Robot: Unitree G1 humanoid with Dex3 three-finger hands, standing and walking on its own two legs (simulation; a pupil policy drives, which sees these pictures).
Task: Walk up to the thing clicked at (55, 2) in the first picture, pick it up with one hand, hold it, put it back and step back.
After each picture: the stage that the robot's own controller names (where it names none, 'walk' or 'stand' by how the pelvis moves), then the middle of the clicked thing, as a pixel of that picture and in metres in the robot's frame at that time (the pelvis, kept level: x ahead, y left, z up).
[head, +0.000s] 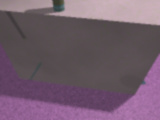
stand; out of the picture +0.89 +0.17 +0.12
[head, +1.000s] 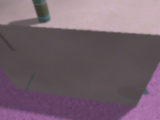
walk; out of the picture +0.78 +0.27 +0.14
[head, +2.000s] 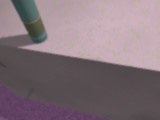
rise first; (28, 13) +0.54 +0.22 +0.15
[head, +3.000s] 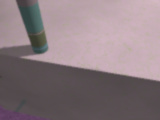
stand; (34, 26) +0.53 +0.21 +0.12
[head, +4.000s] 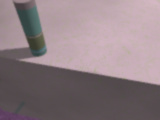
stand; (32, 28) +0.52 +0.22 +0.12
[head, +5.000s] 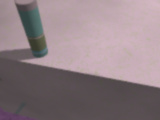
stand; (34, 30) +0.52 +0.21 +0.12
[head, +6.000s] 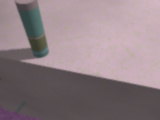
stand; (34, 29) +0.51 +0.21 +0.12
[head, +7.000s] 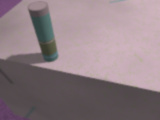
rise first; (45, 35) +0.51 +0.19 +0.12
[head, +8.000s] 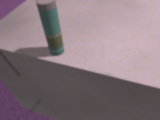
go down; (52, 29) +0.54 +0.19 +0.12
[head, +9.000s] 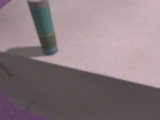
go down; (44, 27) +0.53 +0.18 +0.13
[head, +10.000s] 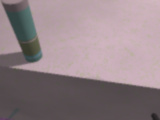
go down; (25, 32) +0.49 +0.18 +0.14
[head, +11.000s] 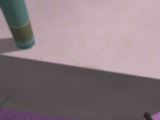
close in; (16, 16) +0.51 +0.19 +0.15
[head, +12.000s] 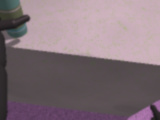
close; (6, 0) +0.54 +0.19 +0.17
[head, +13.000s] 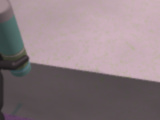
lift; (10, 44) +0.39 +0.21 +0.18
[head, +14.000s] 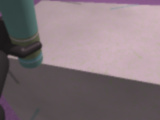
lift; (22, 26) +0.31 +0.16 +0.32
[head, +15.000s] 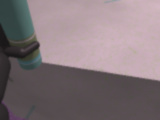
hold; (19, 28) +0.34 +0.17 +0.29
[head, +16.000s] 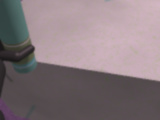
hold; (14, 33) +0.33 +0.19 +0.28
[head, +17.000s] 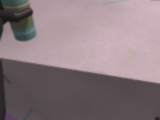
crouch; out of the picture +0.42 +0.19 +0.34
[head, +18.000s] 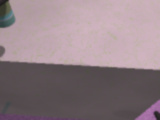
lower; out of the picture +0.53 +0.20 +0.27
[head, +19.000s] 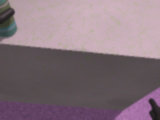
lower; out of the picture +0.54 +0.20 +0.18
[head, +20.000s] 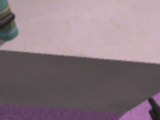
lower; out of the picture +0.53 +0.20 +0.17
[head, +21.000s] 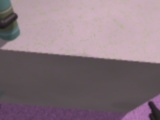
lower; out of the picture +0.53 +0.19 +0.17
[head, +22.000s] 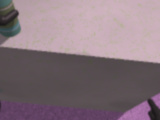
rest; out of the picture +0.53 +0.19 +0.17
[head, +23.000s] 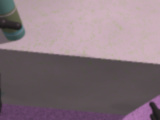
withdraw; (1, 3) +0.53 +0.19 +0.17
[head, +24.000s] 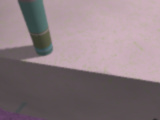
sink last; (37, 24) +0.49 +0.16 +0.15
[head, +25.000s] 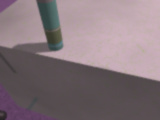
stand; (51, 23) +0.55 +0.18 +0.15
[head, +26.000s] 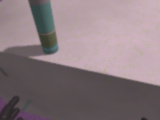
stand; (45, 25) +0.52 +0.17 +0.14
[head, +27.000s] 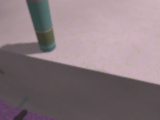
stand; (42, 23) +0.52 +0.18 +0.14
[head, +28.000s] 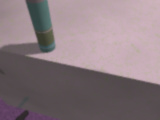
stand; (42, 23) +0.52 +0.18 +0.13
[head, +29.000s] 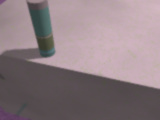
walk; (43, 29) +0.52 +0.18 +0.13
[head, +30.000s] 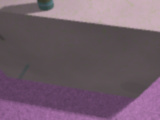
walk; out of the picture +0.68 +0.19 +0.15
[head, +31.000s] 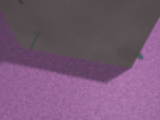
walk; out of the picture +1.04 +0.18 +0.15
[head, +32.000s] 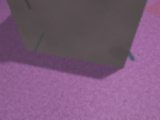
stand; out of the picture +1.24 +0.21 +0.14
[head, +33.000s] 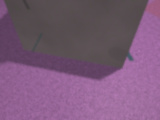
stand; out of the picture +1.22 +0.20 +0.12
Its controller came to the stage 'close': yes
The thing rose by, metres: 0.21
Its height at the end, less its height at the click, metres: +0.00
